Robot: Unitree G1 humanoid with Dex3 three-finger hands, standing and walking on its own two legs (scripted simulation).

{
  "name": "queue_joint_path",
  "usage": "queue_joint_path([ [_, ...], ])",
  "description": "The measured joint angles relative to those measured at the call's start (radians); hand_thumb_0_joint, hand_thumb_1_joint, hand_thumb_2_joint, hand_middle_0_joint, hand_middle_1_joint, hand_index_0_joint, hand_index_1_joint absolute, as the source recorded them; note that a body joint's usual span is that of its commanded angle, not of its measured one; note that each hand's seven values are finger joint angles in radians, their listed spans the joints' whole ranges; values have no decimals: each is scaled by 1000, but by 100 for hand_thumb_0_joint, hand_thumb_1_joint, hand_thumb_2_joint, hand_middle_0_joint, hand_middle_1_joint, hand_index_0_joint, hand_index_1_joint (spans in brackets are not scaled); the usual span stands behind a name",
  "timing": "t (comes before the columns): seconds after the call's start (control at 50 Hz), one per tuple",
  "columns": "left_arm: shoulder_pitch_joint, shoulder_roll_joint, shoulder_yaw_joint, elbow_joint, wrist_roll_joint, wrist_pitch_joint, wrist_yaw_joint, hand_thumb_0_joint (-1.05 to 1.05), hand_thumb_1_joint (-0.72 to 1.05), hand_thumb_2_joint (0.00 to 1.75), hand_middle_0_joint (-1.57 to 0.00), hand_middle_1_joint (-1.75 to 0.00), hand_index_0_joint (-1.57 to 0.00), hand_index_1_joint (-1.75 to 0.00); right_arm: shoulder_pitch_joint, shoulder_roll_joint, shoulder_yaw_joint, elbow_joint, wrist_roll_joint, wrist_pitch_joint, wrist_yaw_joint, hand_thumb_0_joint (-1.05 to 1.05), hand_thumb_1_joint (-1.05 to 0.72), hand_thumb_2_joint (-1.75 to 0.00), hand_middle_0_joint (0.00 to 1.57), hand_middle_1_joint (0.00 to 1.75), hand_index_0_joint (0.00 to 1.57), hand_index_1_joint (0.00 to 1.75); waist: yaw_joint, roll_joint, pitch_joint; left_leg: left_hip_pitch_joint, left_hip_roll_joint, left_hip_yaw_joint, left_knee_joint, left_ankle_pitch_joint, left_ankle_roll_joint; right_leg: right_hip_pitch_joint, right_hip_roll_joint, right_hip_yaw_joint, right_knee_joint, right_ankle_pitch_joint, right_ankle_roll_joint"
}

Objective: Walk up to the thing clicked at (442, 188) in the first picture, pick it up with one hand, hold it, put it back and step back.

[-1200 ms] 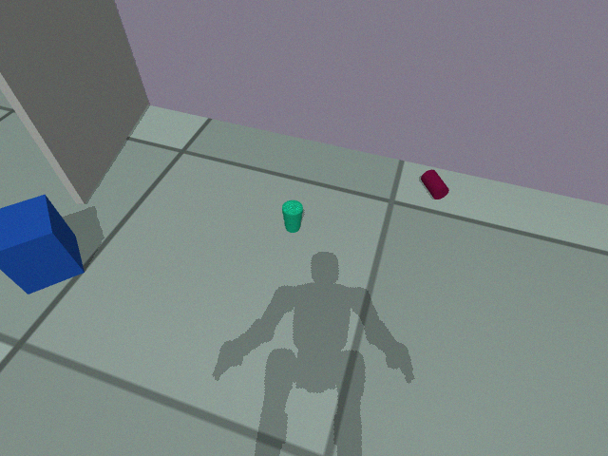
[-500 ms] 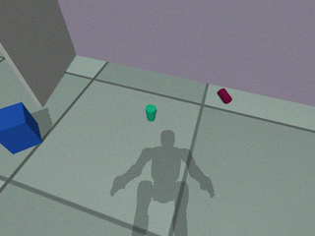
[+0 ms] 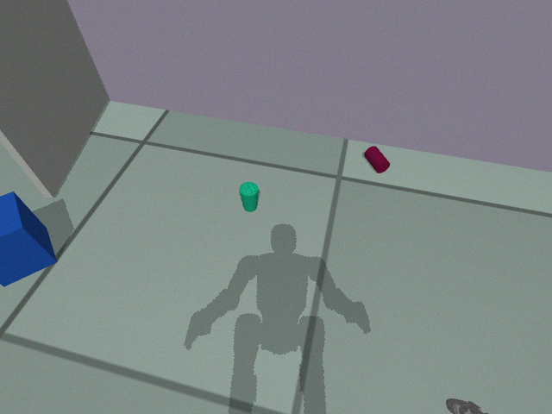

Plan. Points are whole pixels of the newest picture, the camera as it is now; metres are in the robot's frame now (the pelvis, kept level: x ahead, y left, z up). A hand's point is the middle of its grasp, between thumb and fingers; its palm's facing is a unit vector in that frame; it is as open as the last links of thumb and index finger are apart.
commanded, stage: walk up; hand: left
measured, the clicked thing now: (376, 159) +1.38 -0.46 -0.74
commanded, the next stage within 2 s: none
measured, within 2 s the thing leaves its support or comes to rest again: neither
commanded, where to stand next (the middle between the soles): +0.92 -0.29 m, yaw -56 degrees
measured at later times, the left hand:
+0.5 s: hand (202, 337) +0.25 +0.15 -0.14, palm faces -0.27 -0.89 -0.37, open 7.4 cm
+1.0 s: hand (259, 173) +0.66 +0.07 -0.13, palm faces -0.60 -0.70 -0.40, open 7.4 cm
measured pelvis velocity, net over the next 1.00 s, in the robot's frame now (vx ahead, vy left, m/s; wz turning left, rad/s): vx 0.41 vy -0.10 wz -0.62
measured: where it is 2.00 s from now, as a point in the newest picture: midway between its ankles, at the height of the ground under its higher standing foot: (337, 260)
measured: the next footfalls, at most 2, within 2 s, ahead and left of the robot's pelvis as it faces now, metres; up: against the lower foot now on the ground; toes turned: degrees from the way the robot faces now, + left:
right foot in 0.24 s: +0.16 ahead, -0.22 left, +0.00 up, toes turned -20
left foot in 0.70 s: +0.49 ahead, -0.04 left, +0.00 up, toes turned -24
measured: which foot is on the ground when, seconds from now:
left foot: down 0.00-0.26, up 0.28-0.68, down 0.70-1.00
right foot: up 0.00-0.22, down 0.24-0.74, up 0.76-1.00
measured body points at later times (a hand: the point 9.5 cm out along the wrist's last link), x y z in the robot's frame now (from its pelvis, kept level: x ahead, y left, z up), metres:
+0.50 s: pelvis +0.15 -0.10 -0.01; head +0.15 -0.13 +0.44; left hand +0.27 +0.19 -0.11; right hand +0.18 -0.43 -0.12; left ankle +0.27 +0.03 -0.68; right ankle +0.12 -0.21 -0.74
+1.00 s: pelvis +0.41 -0.10 +0.00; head +0.44 -0.11 +0.45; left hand +0.69 +0.11 -0.11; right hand +0.25 -0.37 -0.11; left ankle +0.45 -0.02 -0.74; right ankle +0.38 -0.25 -0.68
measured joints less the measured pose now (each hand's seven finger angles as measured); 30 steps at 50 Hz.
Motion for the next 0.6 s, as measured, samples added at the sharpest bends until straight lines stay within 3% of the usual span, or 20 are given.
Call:
queue_joint_path([
  [0.04,16,13,14,-6,11,19,-22,0,90,90,-21,-30,-20,-30,11,-10,-18,-46,-2,-15,2,0,-90,-90,21,30,21,30,-20,8,2,11,17,31,-1,-9,-9,-99,-17,-27,170,-39,4],
  [0.1,28,41,35,-34,4,26,-49,1,91,90,-21,-30,-20,-30,52,-32,-38,-78,-10,-19,2,0,-90,-90,21,30,21,30,-32,13,1,55,40,65,-25,-25,-24,-192,-64,-44,273,-26,8],
  [0.22,60,81,66,-91,-9,3,-75,1,91,90,-20,-30,-20,-30,90,-93,-70,-98,-16,1,16,0,-90,-90,20,30,21,30,-16,30,-1,126,99,159,91,-163,-73,-190,-151,-78,133,85,15],
  [0.24,67,89,70,-98,-7,-2,-73,0,91,90,-20,-30,-20,-30,94,-99,-72,-102,-14,5,17,0,-90,-90,20,30,21,30,-16,33,-7,122,116,168,147,-208,-74,-170,-149,-93,109,107,12],
  [0.28,61,76,79,-111,-3,-23,-53,0,91,90,-20,-30,-20,-30,92,-121,-77,-99,-8,21,16,0,-90,-90,20,30,21,30,-8,87,-3,63,180,117,353,-279,-29,-172,-96,-118,175,77,13],
  [0.32,67,58,75,-136,-10,-48,-33,0,91,90,-20,-30,-20,-30,77,-122,-70,-99,4,43,21,1,-90,-90,20,30,20,30,14,100,7,-53,126,-1,615,-316,-22,-173,-63,-110,217,27,1],
  [0.38,92,18,46,-139,-29,-50,-14,0,91,90,-20,-30,-20,-30,39,-108,-44,-113,21,37,39,1,-91,-90,20,30,20,30,34,102,26,-210,49,-59,791,-256,-22,-104,-21,-74,128,43,-21],
  [0.48,148,-10,12,-130,-35,-55,8,0,90,89,-21,-30,-21,-30,27,-64,-11,-182,25,11,58,1,-91,-90,20,30,20,30,33,75,33,-379,61,-74,654,-104,-15,32,18,-7,-56,92,-20],
  [0.6,187,-7,1,-156,-31,-84,8,0,90,89,-21,-30,-21,-30,59,-78,-25,-205,-1,23,69,0,-90,-90,20,30,21,30,12,69,11,-438,95,-109,410,31,-43,121,39,59,-117,46,2],
])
